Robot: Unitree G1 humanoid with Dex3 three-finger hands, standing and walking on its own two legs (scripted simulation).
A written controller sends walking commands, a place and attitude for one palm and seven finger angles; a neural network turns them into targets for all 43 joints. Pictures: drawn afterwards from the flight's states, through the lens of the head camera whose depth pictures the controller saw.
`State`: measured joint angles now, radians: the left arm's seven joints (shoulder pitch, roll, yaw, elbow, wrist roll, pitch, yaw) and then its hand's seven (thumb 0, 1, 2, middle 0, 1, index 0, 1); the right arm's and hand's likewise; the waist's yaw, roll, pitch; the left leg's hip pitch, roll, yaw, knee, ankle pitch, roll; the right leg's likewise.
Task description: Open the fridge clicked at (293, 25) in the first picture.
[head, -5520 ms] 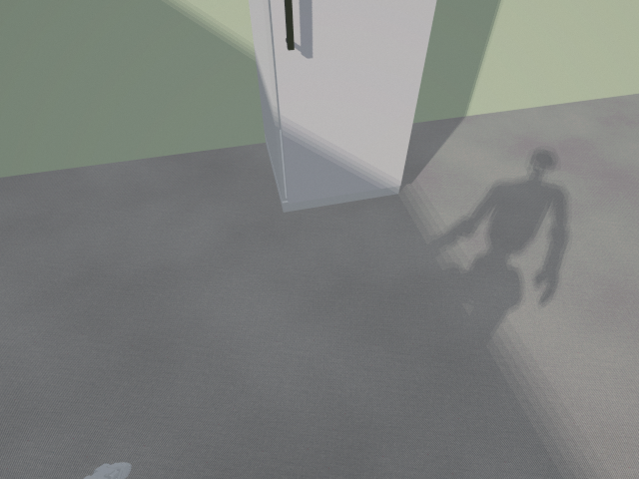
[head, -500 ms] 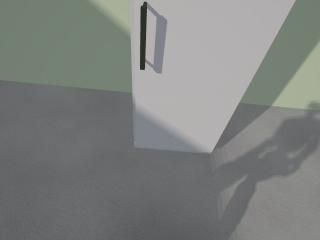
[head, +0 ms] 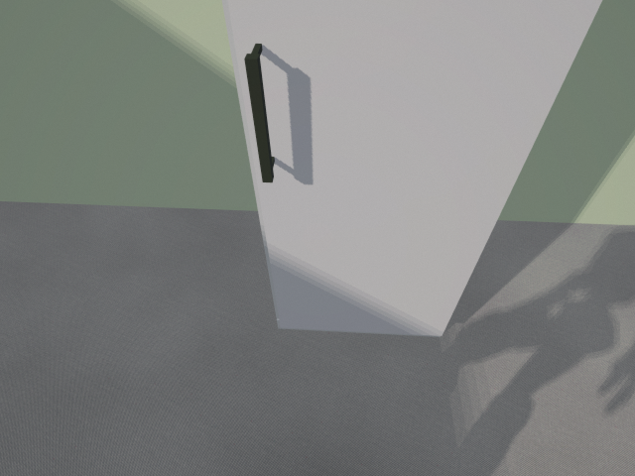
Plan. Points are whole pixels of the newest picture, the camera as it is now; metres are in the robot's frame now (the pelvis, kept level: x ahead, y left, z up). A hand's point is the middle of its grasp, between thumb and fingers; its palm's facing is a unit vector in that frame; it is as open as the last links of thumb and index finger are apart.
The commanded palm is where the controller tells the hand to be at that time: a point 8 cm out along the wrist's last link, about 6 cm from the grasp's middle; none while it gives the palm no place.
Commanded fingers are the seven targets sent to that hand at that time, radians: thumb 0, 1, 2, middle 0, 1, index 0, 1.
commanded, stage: take the last steps up to it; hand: left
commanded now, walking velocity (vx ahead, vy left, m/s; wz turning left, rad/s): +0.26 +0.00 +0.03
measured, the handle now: (263, 119) +0.65 +0.12 +0.12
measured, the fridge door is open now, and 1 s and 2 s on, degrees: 0 0 0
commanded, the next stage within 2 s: come to a stop and stand still in 0.30 s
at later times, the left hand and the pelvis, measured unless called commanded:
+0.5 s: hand (176, 471) +0.17 +0.22 -0.17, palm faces +0.04 -0.99 -0.16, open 7.4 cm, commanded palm none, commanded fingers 0.00 0.90 0.90 -0.20 -0.30 -0.20 -0.30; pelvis +0.15 +0.05 +0.01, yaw -1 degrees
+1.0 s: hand (173, 431) +0.23 +0.25 -0.18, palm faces +0.03 -0.97 -0.23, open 7.4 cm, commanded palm none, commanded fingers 0.00 0.90 0.90 -0.20 -0.30 -0.20 -0.30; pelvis +0.15 +0.07 -0.01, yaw -1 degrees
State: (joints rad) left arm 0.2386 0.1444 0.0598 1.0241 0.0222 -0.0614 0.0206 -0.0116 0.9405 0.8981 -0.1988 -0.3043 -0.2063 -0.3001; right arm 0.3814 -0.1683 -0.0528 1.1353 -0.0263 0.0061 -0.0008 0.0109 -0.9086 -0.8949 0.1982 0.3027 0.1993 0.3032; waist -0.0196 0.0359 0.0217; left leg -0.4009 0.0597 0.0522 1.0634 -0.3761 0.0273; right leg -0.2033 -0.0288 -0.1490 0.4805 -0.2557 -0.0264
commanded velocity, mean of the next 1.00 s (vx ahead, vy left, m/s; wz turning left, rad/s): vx -0.01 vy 0.00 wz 0.00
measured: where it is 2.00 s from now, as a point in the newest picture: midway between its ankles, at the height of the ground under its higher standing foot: outside the picture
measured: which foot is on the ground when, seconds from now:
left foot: up 0.00-0.22, down 0.24-0.68, up 0.70-0.92, down 0.94-1.00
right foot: down 0.00-0.26, up 0.28-0.60, down 0.62-1.00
